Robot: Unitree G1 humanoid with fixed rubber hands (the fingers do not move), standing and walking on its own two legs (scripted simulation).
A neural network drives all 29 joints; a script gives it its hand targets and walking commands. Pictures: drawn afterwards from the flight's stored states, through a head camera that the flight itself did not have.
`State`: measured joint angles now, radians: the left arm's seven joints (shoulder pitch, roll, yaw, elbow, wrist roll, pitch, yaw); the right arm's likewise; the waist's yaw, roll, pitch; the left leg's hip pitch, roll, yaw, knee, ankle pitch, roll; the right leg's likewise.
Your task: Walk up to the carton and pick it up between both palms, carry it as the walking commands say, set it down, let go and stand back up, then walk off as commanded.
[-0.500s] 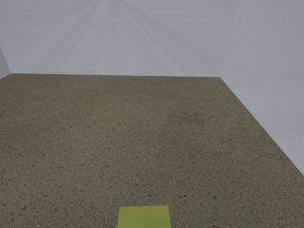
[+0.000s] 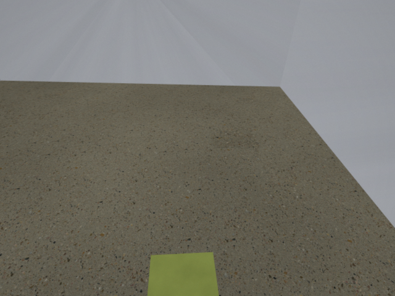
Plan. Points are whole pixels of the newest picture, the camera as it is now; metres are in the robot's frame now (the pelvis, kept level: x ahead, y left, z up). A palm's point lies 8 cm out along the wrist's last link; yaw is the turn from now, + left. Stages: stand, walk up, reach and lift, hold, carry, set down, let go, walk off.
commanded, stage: stand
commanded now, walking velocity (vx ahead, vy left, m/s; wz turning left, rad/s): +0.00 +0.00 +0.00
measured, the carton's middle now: out of the picture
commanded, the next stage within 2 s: walk off in 0.98 s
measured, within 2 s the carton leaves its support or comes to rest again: neither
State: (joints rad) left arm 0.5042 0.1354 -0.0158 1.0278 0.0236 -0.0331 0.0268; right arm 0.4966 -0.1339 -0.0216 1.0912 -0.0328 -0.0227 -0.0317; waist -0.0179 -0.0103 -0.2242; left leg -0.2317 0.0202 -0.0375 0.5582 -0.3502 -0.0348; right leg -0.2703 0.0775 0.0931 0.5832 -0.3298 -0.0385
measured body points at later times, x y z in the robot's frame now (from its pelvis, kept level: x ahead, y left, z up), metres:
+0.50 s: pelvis -0.04 +0.02 +0.00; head -0.10 +0.03 +0.45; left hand -0.08 +0.23 -0.16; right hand -0.12 -0.18 -0.16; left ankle -0.03 +0.14 -0.73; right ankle -0.02 -0.10 -0.73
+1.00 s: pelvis -0.06 +0.03 +0.00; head -0.11 +0.03 +0.45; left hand -0.12 +0.23 -0.16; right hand -0.12 -0.17 -0.17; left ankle -0.03 +0.14 -0.73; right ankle -0.02 -0.10 -0.73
